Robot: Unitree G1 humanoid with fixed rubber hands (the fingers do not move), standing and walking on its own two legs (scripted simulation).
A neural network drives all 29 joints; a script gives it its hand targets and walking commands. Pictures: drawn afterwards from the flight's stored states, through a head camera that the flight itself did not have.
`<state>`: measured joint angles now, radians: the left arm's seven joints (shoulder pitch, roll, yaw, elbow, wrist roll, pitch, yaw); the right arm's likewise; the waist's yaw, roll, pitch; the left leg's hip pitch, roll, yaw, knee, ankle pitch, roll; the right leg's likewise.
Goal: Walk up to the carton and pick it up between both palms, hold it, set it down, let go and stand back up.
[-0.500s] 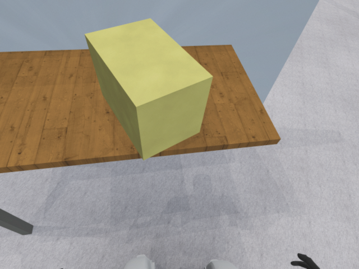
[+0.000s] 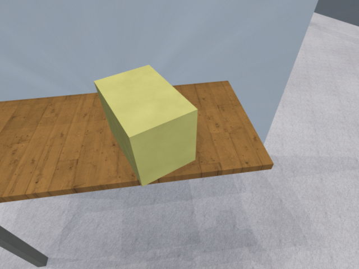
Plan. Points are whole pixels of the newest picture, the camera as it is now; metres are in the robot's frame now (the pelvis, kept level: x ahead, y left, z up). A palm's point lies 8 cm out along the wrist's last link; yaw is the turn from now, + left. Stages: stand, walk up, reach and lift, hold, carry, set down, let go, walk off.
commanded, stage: walk up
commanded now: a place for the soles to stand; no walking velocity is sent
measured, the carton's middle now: (145, 121) +0.54 +0.10 +0.04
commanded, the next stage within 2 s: none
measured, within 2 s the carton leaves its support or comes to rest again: neither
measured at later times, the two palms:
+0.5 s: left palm out of the picture +0.11 +0.28 -0.12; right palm out of the picture +0.10 -0.28 -0.10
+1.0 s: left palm out of the picture +0.07 +0.43 -0.13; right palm out of the picture +0.14 -0.23 -0.13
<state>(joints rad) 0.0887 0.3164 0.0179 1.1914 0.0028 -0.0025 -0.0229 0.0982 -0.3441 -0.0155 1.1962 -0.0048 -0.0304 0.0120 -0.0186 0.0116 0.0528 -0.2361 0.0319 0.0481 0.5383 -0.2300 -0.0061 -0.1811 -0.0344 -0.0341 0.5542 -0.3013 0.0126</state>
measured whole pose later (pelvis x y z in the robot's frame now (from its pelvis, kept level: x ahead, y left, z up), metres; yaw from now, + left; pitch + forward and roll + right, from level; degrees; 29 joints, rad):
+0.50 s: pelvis +0.02 +0.00 +0.01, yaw +0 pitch -3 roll -1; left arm 0.05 0.32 0.01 1.18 -0.01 0.00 -0.02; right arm 0.05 -0.32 0.00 1.19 0.00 -0.04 0.00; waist -0.01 -0.01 0.05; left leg -0.15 0.04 0.05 0.39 -0.19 -0.01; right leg -0.07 -0.02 -0.04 0.35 -0.22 0.02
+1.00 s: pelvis +0.07 +0.09 -0.02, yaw +1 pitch -5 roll +1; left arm 0.25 0.44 0.07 1.13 0.02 -0.03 0.03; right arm 0.18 -0.40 -0.11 0.98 -0.03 0.02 0.10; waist 0.00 -0.02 0.12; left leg -0.31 -0.03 0.08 0.76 -0.37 0.06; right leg -0.32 -0.08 0.09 1.09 -0.54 -0.02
